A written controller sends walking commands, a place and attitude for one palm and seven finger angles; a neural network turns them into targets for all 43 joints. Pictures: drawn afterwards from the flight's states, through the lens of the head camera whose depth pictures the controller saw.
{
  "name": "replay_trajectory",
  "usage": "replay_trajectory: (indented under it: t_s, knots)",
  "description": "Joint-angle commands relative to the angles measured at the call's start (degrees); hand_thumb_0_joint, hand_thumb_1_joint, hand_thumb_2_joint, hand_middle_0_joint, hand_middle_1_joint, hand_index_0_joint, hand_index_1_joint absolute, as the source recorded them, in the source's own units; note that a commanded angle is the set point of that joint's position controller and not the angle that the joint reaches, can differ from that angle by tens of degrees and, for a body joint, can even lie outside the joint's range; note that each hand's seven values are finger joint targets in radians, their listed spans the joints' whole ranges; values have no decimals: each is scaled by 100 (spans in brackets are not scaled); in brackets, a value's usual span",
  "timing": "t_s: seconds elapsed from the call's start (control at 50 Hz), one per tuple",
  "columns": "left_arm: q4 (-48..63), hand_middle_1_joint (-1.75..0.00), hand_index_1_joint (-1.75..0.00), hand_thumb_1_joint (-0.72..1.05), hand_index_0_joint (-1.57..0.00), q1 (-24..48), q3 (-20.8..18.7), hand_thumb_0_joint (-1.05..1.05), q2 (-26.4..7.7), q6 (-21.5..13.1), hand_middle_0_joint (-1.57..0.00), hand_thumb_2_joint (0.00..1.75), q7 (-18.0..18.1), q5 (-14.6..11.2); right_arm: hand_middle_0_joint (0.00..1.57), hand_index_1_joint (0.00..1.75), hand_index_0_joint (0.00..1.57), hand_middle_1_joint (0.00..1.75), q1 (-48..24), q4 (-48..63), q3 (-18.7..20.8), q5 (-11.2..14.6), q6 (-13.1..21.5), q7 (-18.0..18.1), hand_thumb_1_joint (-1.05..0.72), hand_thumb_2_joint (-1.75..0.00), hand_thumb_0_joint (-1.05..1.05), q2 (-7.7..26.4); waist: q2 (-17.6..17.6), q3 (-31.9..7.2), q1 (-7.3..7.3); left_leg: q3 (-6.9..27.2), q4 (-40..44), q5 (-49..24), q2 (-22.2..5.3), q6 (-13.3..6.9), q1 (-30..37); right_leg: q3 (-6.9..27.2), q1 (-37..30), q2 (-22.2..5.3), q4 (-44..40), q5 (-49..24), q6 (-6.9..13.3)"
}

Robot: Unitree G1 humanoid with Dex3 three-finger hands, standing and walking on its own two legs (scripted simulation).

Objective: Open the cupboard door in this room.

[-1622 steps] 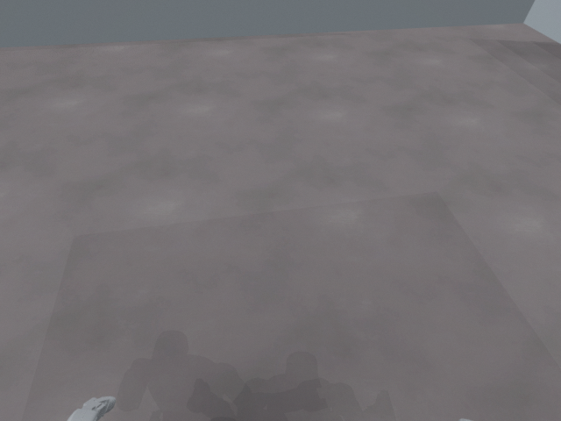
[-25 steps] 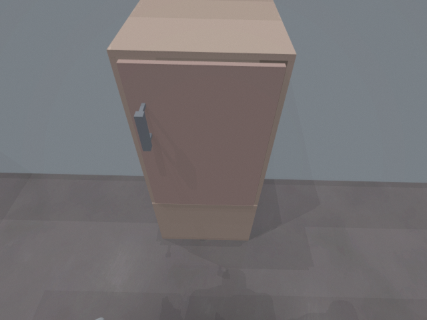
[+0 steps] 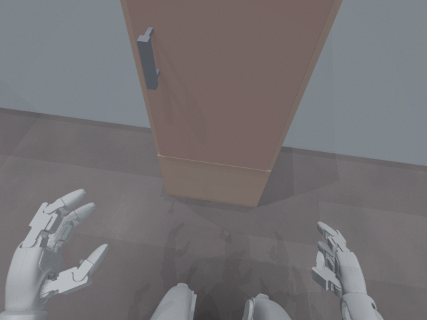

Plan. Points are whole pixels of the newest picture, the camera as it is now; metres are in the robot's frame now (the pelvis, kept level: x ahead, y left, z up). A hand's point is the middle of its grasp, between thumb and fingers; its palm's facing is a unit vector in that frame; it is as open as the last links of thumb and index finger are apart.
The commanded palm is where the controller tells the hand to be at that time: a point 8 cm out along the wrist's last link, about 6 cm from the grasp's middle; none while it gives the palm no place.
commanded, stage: raise the hand with hooked fingers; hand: left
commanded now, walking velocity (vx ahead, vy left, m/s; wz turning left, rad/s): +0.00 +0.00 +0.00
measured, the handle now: (151, 59) +0.61 +0.24 +0.11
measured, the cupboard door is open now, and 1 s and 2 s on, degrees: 0 0 0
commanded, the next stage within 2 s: move the hooked fingers beside the handle in 1.50 s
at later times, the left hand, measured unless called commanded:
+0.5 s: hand (80, 220) +0.24 +0.25 +0.07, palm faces -0.05 -1.00 -0.05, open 12.7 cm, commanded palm +0.22 +0.31 +0.09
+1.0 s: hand (47, 157) +0.31 +0.32 +0.12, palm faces +0.03 -1.00 -0.05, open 14.0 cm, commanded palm +0.29 +0.36 +0.12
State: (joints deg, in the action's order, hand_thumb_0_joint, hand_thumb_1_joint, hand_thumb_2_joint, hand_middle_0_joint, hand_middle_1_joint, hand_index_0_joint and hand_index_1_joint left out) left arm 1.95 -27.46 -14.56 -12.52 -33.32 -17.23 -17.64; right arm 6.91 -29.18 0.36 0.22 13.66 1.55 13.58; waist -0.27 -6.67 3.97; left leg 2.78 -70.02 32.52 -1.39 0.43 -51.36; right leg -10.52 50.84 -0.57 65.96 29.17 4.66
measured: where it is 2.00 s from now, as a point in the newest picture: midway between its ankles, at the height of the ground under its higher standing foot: outside the picture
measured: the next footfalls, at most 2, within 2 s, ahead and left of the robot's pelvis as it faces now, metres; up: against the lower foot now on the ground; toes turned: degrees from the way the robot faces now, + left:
none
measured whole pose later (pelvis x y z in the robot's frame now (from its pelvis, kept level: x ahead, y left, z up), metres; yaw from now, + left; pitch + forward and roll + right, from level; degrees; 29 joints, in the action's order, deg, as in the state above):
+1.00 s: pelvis +0.02 +0.05 +0.05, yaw -1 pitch +10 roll -3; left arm -21.4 2.3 -23.9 -23.6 -17.1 -26.5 -19.6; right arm 15.8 -32.5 -3.7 1.9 12.0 3.8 15.1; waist 0.7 -4.1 0.3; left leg -1.2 -53.1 26.5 0.6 -3.4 -36.6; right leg -6.3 36.6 -1.4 48.4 21.6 0.2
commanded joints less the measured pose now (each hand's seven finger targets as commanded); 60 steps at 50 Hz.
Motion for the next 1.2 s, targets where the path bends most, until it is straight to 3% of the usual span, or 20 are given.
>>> replay_trajectory:
  t_s: [0.0,0.02,0.04,0.08,0.14,0.22,0.3,0.34,0.44,0.5,0.58,0.66,0.72,0.78,0.82,0.86,0.9,0.98,1.04,1.18]
  knots:
    - [438,-76,-76,18,-25,1123,-70,0,-1096,204,-25,59,-810,-111,20,30,20,30,400,464,291,222,330,219,-90,-90,0,858,-18,-1082,-853,-77,731,-1124,117,-265,11,1581,-1176,36,-1688,-342,-407]
    - [208,-78,-78,15,-25,1060,-273,0,-1247,546,-25,58,-921,-177,20,30,20,30,343,508,279,273,296,252,-90,-90,0,885,-149,-1149,-742,-88,847,-1064,136,-272,-51,1621,-1393,-15,-1820,-125,-436]
    - [-201,-80,-80,13,-25,825,-551,0,-1410,950,-25,57,-1027,-304,20,30,20,30,258,575,255,300,248,272,-90,-90,0,881,-74,-1187,-497,-112,943,-1185,171,-255,-38,1707,-1703,-38,-1886,-197,-418]
    - [95,-82,-82,8,-26,684,-1005,0,-1713,1511,-26,55,-1006,-519,20,30,20,30,172,806,223,333,144,290,-90,-90,0,822,-108,-1642,-238,-155,1161,-1449,239,-233,159,1820,-2447,-222,-2058,-612,-537]
    - [306,-87,-87,1,-26,481,-1607,0,-1769,1647,-26,52,-533,-752,20,30,20,30,116,860,189,268,95,267,-90,-90,0,602,-384,-1878,9,-66,1332,-1784,201,-150,246,1832,-3024,-293,-1994,-1470,-621]
    - [484,-93,-93,-8,-27,712,-1346,0,-1353,909,-27,48,64,-535,20,30,20,30,325,590,251,193,178,183,-90,-90,0,543,-39,-1117,-196,-126,1703,-1773,164,-119,464,1399,-2293,-127,-1960,-1231,-509]
    - [-124,-99,-99,-17,-28,1265,-649,0,-1153,430,-28,44,-196,-232,20,30,20,30,558,449,277,202,301,157,-90,-90,0,798,114,-619,-565,-145,1727,-1265,186,-185,511,1295,-1484,-43,-2053,-153,-429]
    - [-269,-102,-102,-22,-28,1596,-438,0,-1162,408,-28,42,-495,-282,20,30,20,30,626,498,273,246,360,195,-90,-90,0,928,19,-522,-665,-116,1770,-1034,197,-225,579,1309,-1339,-27,-2159,200,-400]
    - [93,-110,-110,-34,-29,2228,-1166,0,-2137,502,-29,37,-729,-434,20,30,20,30,696,527,251,276,432,324,-90,-90,0,1058,565,-1243,-399,-40,2142,-1279,179,-228,1199,1106,-1884,38,-2043,-252,-306]
    - [269,-114,-114,-41,-29,2220,-1225,0,-1993,510,-29,34,-469,-462,20,30,20,30,677,535,185,245,431,304,-90,-90,0,963,879,-1252,-298,60,2425,-1731,134,-144,1690,752,-1896,116,-1872,-925,-262]
    - [-270,-120,-120,-50,-30,2195,-1069,0,-1759,785,-30,30,-301,-384,20,30,20,30,703,529,142,220,329,219,-90,-90,0,990,740,-851,-369,152,2570,-1919,84,-41,1767,568,-1721,169,-1871,-1139,-269]
    - [-929,-120,-120,-50,-30,2612,-803,0,-1690,1316,-30,30,-594,-272,20,30,20,30,746,612,113,268,199,218,-90,-90,0,1082,525,-539,-485,161,2682,-1703,87,-32,1695,551,-1654,187,-2022,-1121,-282]
    - [-891,-120,-120,-50,-30,3122,-984,0,-1991,1491,-30,30,-758,-250,20,30,20,30,781,658,120,264,176,279,-90,-90,0,1118,380,-912,-472,174,2680,-1935,79,-44,1859,571,-1834,185,-2060,-1296,-289]
    - [-601,-120,-120,-50,-30,3677,-1211,0,-2286,1314,-30,30,-785,-288,20,30,20,30,794,607,76,217,188,295,-90,-90,0,1072,778,-1245,-411,225,2686,-2481,62,67,2319,577,-1911,213,-2022,-1523,-239]
    - [-583,-120,-120,-50,-30,3777,-1321,0,-2362,1158,-30,30,-743,-304,20,30,20,30,833,559,75,196,209,301,-90,-90,0,1053,671,-1369,-399,284,2684,-2798,28,119,2496,564,-1907,232,-2000,-1629,-244]
    - [-686,-120,-120,-50,-30,3987,-1411,0,-2497,1086,-30,30,-751,-299,20,30,20,30,870,476,48,170,190,290,-90,-90,0,1059,876,-1367,-393,303,2685,-3072,22,186,2616,558,-1890,236,-1984,-1711,-227]
    - [-1112,-120,-120,-50,-30,3983,-1384,0,-2436,1154,-30,30,-826,-303,20,30,20,30,860,416,56,192,154,295,-90,-90,0,1077,830,-1167,-411,275,2719,-2951,28,170,2508,558,-1868,216,-2047,-1673,-238]
    - [-1667,-120,-120,-50,-30,4115,-1455,0,-2565,1494,-30,30,-1110,-354,20,30,20,30,917,390,84,222,67,320,-90,-90,0,1143,669,-1283,-400,203,2755,-3114,46,127,2508,572,-2071,194,-2170,-1903,-251]
    - [-1842,-120,-120,-50,-30,3806,-1304,0,-2348,1665,-30,30,-1270,-410,20,30,20,30,905,502,95,230,49,293,-90,-90,0,1140,531,-1271,-342,153,2750,-3188,76,75,2405,576,-2224,199,-2212,-2039,-238]
    - [-1417,-120,-120,-50,-30,3989,-1600,0,-2600,1266,-30,30,-1005,-411,20,30,20,30,966,521,130,160,-8,201,-90,-90,0,1112,532,-1318,-358,77,2727,-3084,102,48,2354,621,-2256,221,-2192,-2086,-250]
